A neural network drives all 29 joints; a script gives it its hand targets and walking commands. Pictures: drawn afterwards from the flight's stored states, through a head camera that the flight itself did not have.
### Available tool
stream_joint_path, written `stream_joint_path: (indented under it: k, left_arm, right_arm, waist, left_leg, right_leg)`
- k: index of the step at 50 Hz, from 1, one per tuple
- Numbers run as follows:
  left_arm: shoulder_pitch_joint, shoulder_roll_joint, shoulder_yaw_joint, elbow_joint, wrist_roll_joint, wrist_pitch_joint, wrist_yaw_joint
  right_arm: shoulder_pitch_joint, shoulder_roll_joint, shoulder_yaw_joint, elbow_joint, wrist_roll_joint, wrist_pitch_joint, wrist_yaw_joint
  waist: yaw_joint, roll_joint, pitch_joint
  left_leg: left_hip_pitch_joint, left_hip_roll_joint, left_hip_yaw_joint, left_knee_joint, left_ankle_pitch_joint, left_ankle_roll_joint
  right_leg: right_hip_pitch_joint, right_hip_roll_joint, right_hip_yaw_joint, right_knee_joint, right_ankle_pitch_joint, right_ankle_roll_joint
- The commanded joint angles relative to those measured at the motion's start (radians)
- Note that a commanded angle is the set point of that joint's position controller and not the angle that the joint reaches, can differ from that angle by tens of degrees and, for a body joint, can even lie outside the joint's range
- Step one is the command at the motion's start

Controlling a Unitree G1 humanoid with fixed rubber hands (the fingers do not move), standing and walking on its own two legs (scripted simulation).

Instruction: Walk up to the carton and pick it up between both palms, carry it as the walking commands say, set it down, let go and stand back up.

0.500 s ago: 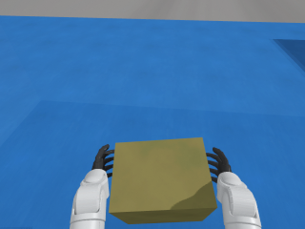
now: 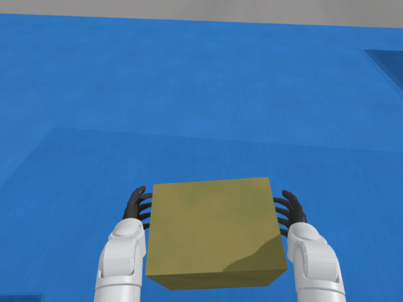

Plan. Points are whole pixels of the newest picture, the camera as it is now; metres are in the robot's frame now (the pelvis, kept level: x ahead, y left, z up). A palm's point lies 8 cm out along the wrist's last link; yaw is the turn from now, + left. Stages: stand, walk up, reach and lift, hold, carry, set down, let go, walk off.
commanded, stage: carry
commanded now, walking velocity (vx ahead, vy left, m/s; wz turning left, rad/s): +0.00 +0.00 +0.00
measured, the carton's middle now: (214, 239) +0.29 +0.00 -0.03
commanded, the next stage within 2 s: hold in 1.14 s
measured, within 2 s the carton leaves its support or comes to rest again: neither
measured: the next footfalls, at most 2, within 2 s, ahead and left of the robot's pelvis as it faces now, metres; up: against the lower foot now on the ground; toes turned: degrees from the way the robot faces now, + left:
none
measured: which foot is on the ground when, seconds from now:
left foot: down 0.00-1.00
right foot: down 0.00-1.00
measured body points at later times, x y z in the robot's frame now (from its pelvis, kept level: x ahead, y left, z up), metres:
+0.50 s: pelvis +0.01 +0.01 +0.00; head +0.00 +0.01 +0.45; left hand +0.30 +0.17 +0.04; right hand +0.29 -0.15 +0.03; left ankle +0.06 +0.08 -0.73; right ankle +0.03 -0.11 -0.73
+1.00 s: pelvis +0.01 +0.01 +0.00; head -0.01 +0.02 +0.45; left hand +0.30 +0.17 +0.03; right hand +0.30 -0.15 +0.03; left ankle +0.06 +0.08 -0.73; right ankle +0.03 -0.11 -0.73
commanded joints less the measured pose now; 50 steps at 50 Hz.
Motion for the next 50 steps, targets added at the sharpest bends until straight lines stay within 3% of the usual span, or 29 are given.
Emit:
stream_joint_path:
  k: [1,2,4,5,6,8,11,14,16,18,21,25,26,27,29,30,31,32,34,35,37,38,39,40,41,42,44,47,50]
  left_arm:
    - [-0.562,-0.766,-0.606,-0.146,-0.269,-0.052,-0.213]
    - [-0.453,-0.774,-0.592,-0.041,-0.254,-0.043,-0.222]
    - [-0.596,-0.8,-0.639,-0.36,-0.39,-0.032,-0.18]
    - [-0.46,-0.735,-0.557,-0.009,-0.206,-0.026,-0.212]
    - [-0.507,-0.73,-0.569,0.012,-0.216,-0.044,-0.215]
    - [-0.527,-0.797,-0.632,-0.009,-0.243,-0.062,-0.235]
    - [-0.584,-0.873,-0.646,-0.2,-0.349,-0.064,-0.223]
    - [-0.543,-0.81,-0.626,0.022,-0.229,-0.064,-0.24]
    - [-0.62,-0.891,-0.695,-0.338,-0.386,-0.065,-0.204]
    - [-0.418,-0.791,-0.599,0.035,-0.234,-0.038,-0.231]
    - [-0.629,-0.832,-0.695,-0.378,-0.387,-0.062,-0.195]
    - [-0.437,-0.708,-0.542,-0.007,-0.212,-0.04,-0.201]
    - [-0.506,-0.76,-0.597,-0.235,-0.308,-0.045,-0.185]
    - [-0.43,-0.76,-0.593,-0.032,-0.255,-0.038,-0.21]
    - [-0.528,-0.805,-0.648,-0.266,-0.352,-0.042,-0.189]
    - [-0.456,-0.735,-0.57,0.085,-0.203,-0.036,-0.221]
    - [-0.475,-0.774,-0.593,-0.07,-0.278,-0.053,-0.21]
    - [-0.447,-0.789,-0.588,0.099,-0.216,-0.065,-0.242]
    - [-0.64,-0.857,-0.7,-0.291,-0.383,-0.079,-0.216]
    - [-0.509,-0.77,-0.612,0.03,-0.236,-0.06,-0.234]
    - [-0.548,-0.849,-0.661,-0.224,-0.359,-0.063,-0.211]
    - [-0.503,-0.755,-0.566,0.096,-0.21,-0.062,-0.239]
    - [-0.577,-0.821,-0.655,-0.219,-0.344,-0.066,-0.213]
    - [-0.435,-0.792,-0.614,0.045,-0.229,-0.051,-0.238]
    - [-0.566,-0.82,-0.643,-0.208,-0.327,-0.065,-0.218]
    - [-0.527,-0.818,-0.639,-0.029,-0.248,-0.065,-0.239]
    - [-0.643,-0.872,-0.684,-0.37,-0.407,-0.072,-0.204]
    - [-0.47,-0.706,-0.565,-0.022,-0.226,-0.03,-0.207]
    - [-0.543,-0.809,-0.642,-0.258,-0.352,-0.053,-0.2]
  right_arm:
    - [-0.484,0.768,0.572,-0.064,0.232,-0.042,0.2]
    - [-0.456,0.733,0.556,-0.072,0.214,-0.046,0.199]
    - [-0.627,0.755,0.61,-0.419,0.354,-0.046,0.154]
    - [-0.453,0.681,0.489,-0.068,0.145,-0.037,0.186]
    - [-0.45,0.701,0.506,0.055,0.16,-0.043,0.195]
    - [-0.498,0.747,0.547,0.01,0.193,-0.073,0.219]
    - [-0.709,0.804,0.648,-0.332,0.339,-0.086,0.201]
    - [-0.542,0.771,0.572,0.041,0.202,-0.071,0.23]
    - [-0.692,0.833,0.663,-0.384,0.388,-0.085,0.2]
    - [-0.471,0.749,0.579,-0.014,0.212,-0.048,0.208]
    - [-0.543,0.81,0.62,-0.298,0.341,-0.056,0.182]
    - [-0.504,0.681,0.548,-0.057,0.218,-0.047,0.185]
    - [-0.53,0.76,0.612,-0.23,0.319,-0.043,0.172]
    - [-0.435,0.745,0.573,-0.046,0.227,-0.04,0.189]
    - [-0.496,0.761,0.581,-0.243,0.295,-0.047,0.164]
    - [-0.401,0.702,0.483,0.107,0.129,-0.044,0.194]
    - [-0.529,0.716,0.57,-0.146,0.247,-0.067,0.188]
    - [-0.562,0.726,0.583,0.0,0.2,-0.081,0.213]
    - [-0.58,0.827,0.625,-0.232,0.318,-0.078,0.19]
    - [-0.426,0.746,0.534,0.096,0.166,-0.055,0.213]
    - [-0.628,0.796,0.647,-0.305,0.323,-0.076,0.179]
    - [-0.576,0.713,0.567,0.022,0.186,-0.078,0.209]
    - [-0.598,0.773,0.614,-0.251,0.3,-0.074,0.186]
    - [-0.44,0.764,0.57,0.048,0.19,-0.055,0.215]
    - [-0.654,0.789,0.65,-0.269,0.333,-0.078,0.195]
    - [-0.508,0.803,0.601,0.017,0.221,-0.063,0.223]
    - [-0.686,0.823,0.657,-0.414,0.382,-0.084,0.183]
    - [-0.481,0.683,0.53,-0.016,0.195,-0.044,0.186]
    - [-0.566,0.778,0.622,-0.273,0.326,-0.057,0.179]
  waist:
    - [-0.006,-0.058,-0.327]
    - [-0.003,0.008,-0.316]
    - [-0.003,-0.033,-0.276]
    - [-0.006,0.034,-0.33]
    - [-0.007,0.026,-0.324]
    - [-0.002,0.083,-0.258]
    - [0.005,-0.043,-0.28]
    - [-0.003,0.049,-0.313]
    - [0.006,0.07,-0.327]
    - [-0.003,-0.002,-0.385]
    - [-0.002,0.028,-0.353]
    - [0.004,-0.036,-0.378]
    - [0.004,-0.042,-0.356]
    - [-0.002,-0.028,-0.314]
    - [0.0,0.059,-0.291]
    - [-0.005,0.053,-0.278]
    - [0.003,0.008,-0.295]
    - [-0.003,0.019,-0.298]
    - [-0.006,0.026,-0.301]
    - [-0.009,0.027,-0.295]
    - [-0.005,-0.056,-0.305]
    - [-0.005,-0.031,-0.345]
    - [-0.004,0.023,-0.336]
    - [-0.011,0.04,-0.348]
    - [0.001,0.004,-0.312]
    - [-0.003,0.03,-0.302]
    - [0.003,0.019,-0.306]
    - [-0.002,0.005,-0.338]
    - [-0.002,-0.002,-0.336]
  left_leg:
    - [0.151,0.154,-0.156,-0.091,0.139,0.007]
    - [0.164,0.158,-0.167,-0.138,0.096,0.007]
    - [0.084,0.128,-0.145,-0.116,0.013,-0.014]
    - [0.115,0.123,-0.152,-0.111,0.005,0.002]
    - [0.17,0.141,-0.155,-0.121,0.063,0.003]
    - [0.092,0.164,-0.184,-0.147,0.047,0.004]
    - [0.057,0.149,-0.19,-0.139,-0.058,0.004]
    - [0.166,0.174,-0.21,-0.174,-0.001,0.001]
    - [0.089,0.18,-0.23,-0.184,-0.019,0.009]
    - [0.173,0.167,-0.19,-0.134,0.094,0.013]
    - [0.179,0.161,-0.16,-0.099,0.238,0.002]
    - [0.16,0.17,-0.182,-0.124,0.189,0.021]
    - [0.142,0.163,-0.164,-0.109,0.183,-0.002]
    - [0.162,0.163,-0.188,-0.138,0.115,0.009]
    - [0.145,0.149,-0.158,-0.135,0.111,-0.003]
    - [0.134,0.141,-0.158,-0.119,0.086,-0.001]
    - [0.143,0.153,-0.173,-0.131,0.086,0.009]
    - [0.168,0.15,-0.149,-0.12,0.092,0.001]
    - [0.132,0.142,-0.154,-0.101,0.114,-0.017]
    - [0.155,0.143,-0.182,-0.149,0.031,0.007]
    - [0.141,0.155,-0.178,-0.115,0.128,0.008]
    - [0.157,0.157,-0.169,-0.117,0.164,0.004]
    - [0.168,0.159,-0.174,-0.109,0.132,0.012]
    - [0.198,0.17,-0.203,-0.148,0.086,0.027]
    - [0.126,0.18,-0.208,-0.151,0.073,0.027]
    - [0.14,0.18,-0.209,-0.182,0.071,0.025]
    - [0.132,0.168,-0.21,-0.172,-0.018,0.023]
    - [0.096,0.14,-0.161,-0.131,0.008,-0.007]
    - [0.143,0.15,-0.174,-0.131,0.089,0.005]
  right_leg:
    - [0.126,-0.116,0.159,-0.13,0.1,-0.026]
    - [0.099,-0.094,0.139,-0.122,0.029,-0.019]
    - [0.104,-0.124,0.176,-0.154,0.023,-0.019]
    - [0.121,-0.122,0.151,-0.129,0.023,-0.016]
    - [0.101,-0.106,0.137,-0.115,0.055,-0.019]
    - [0.124,-0.091,0.119,-0.106,0.008,-0.01]
    - [0.142,-0.097,0.141,-0.153,-0.018,-0.02]
    - [0.087,-0.083,0.121,-0.084,-0.027,-0.022]
    - [0.152,-0.081,0.125,-0.065,0.011,-0.012]
    - [0.143,-0.087,0.118,-0.072,0.058,-0.009]
    - [0.145,-0.105,0.142,-0.089,0.146,-0.008]
    - [0.164,-0.097,0.125,-0.083,0.106,-0.02]
    - [0.177,-0.104,0.13,-0.095,0.101,-0.012]
    - [0.117,-0.094,0.13,-0.092,0.031,-0.008]
    - [0.081,-0.101,0.157,-0.109,0.051,-0.019]
    - [0.1,-0.11,0.142,-0.111,0.057,-0.012]
    - [0.11,-0.101,0.141,-0.109,0.066,-0.016]
    - [0.103,-0.102,0.136,-0.121,0.055,-0.005]
    - [0.133,-0.115,0.138,-0.112,0.082,0.001]
    - [0.072,-0.098,0.145,-0.111,0.014,-0.008]
    - [0.125,-0.099,0.13,-0.115,0.088,-0.008]
    - [0.161,-0.11,0.117,-0.085,0.096,-0.005]
    - [0.133,-0.098,0.131,-0.098,0.097,-0.012]
    - [0.101,-0.081,0.119,-0.068,0.04,-0.007]
    - [0.138,-0.089,0.132,-0.096,0.0,-0.008]
    - [0.117,-0.08,0.118,-0.064,-0.01,-0.005]
    - [0.126,-0.086,0.134,-0.108,0.005,-0.013]
    - [0.143,-0.105,0.148,-0.119,0.021,-0.016]
    - [0.117,-0.104,0.152,-0.129,0.049,-0.025]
